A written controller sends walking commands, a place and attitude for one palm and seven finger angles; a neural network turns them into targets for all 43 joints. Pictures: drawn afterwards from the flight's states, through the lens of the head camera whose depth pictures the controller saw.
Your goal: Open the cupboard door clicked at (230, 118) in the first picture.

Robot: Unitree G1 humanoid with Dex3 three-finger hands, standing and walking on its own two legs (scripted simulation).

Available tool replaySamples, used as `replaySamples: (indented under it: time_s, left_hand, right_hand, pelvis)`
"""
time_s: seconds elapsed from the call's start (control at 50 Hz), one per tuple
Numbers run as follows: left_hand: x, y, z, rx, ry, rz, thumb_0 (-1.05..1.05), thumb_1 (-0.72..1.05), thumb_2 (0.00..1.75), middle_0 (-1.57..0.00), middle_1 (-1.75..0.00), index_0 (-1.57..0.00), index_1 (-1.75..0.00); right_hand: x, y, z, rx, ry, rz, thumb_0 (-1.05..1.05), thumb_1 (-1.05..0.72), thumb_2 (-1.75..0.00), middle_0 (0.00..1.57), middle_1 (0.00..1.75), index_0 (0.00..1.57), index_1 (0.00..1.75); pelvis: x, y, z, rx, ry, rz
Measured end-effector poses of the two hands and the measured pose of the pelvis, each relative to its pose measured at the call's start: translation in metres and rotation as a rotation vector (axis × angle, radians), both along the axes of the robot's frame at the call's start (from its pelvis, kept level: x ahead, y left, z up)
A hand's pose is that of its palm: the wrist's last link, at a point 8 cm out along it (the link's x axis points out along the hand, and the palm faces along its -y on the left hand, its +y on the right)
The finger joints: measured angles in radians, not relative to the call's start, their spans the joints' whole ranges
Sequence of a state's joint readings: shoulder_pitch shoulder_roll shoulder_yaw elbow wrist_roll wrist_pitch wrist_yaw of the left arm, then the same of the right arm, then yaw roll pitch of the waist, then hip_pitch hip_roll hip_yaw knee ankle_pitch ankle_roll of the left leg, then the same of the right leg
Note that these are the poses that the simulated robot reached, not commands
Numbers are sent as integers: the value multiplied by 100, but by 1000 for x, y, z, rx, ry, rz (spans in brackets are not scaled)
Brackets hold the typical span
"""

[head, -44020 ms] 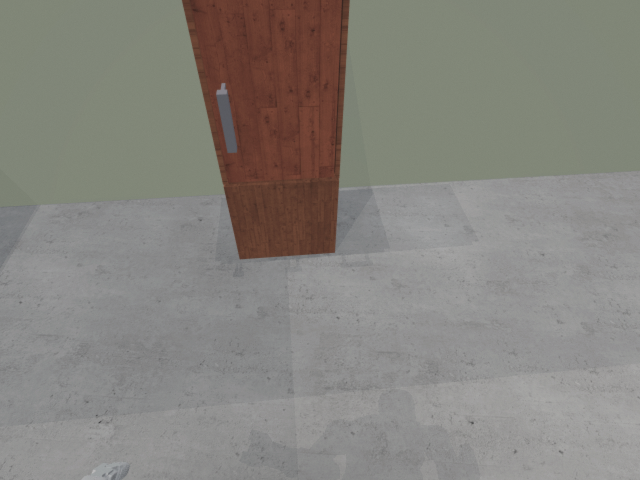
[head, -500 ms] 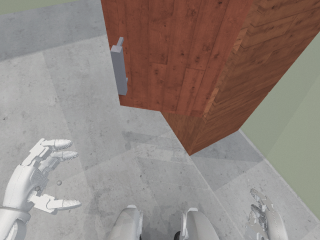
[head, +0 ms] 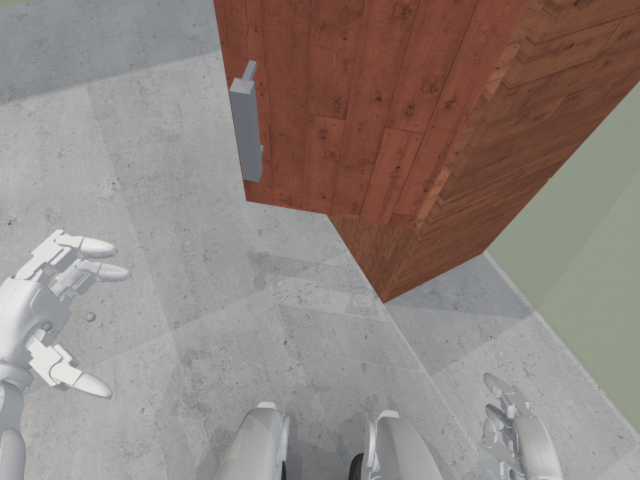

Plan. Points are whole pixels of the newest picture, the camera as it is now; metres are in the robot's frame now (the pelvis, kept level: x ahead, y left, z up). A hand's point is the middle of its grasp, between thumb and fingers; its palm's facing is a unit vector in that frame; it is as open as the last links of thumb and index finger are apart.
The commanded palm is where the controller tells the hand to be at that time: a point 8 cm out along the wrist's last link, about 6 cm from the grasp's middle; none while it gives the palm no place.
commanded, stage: raise the hand with hooked fingers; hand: left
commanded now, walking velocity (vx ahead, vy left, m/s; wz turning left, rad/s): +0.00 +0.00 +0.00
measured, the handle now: (252, 125) +0.59 +0.15 +0.03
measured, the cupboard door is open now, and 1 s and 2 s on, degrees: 53 53 53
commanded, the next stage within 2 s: move the hooked fingers beside the handle in 0.52 s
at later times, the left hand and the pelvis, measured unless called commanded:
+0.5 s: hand (101, 307) +0.28 +0.26 +0.04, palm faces -0.08 -0.99 -0.06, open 14.0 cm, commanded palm +0.27 +0.31 +0.05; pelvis +0.00 -0.01 +0.00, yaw +0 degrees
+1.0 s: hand (130, 260) +0.35 +0.25 +0.04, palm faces -0.11 -0.99 -0.03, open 14.0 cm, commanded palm +0.33 +0.30 +0.04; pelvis +0.00 -0.01 +0.00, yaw -1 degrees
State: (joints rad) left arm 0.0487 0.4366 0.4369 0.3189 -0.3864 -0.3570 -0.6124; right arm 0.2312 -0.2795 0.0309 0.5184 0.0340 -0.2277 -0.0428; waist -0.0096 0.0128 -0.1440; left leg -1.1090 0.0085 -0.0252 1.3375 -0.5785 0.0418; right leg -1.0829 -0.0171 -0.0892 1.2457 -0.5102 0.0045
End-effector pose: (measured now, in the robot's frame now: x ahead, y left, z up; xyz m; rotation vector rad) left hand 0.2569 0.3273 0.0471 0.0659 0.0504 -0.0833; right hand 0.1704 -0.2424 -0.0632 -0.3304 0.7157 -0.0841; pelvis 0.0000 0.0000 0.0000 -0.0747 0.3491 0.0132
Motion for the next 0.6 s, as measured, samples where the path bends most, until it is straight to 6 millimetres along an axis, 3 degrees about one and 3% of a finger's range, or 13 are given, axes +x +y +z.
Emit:
replaySamples:
  time_s: [0.26,0.6]
  left_hand:
    - [13,-3,-1,-8,13,-13,-1,-50,30,-30,-120,-30,-120]
    - [13,-11,0,0,15,-7,-1,-50,30,-30,-120,-30,-120]
  right_hand:
    - [-12,-17,0,-19,36,-42,1,-90,-90,21,30,21,30]
    - [0,-15,-2,4,22,-28,1,-90,-90,21,30,21,30]
  pelvis:
    - [3,-3,1,6,16,-10]
    - [6,-10,1,10,15,-7]
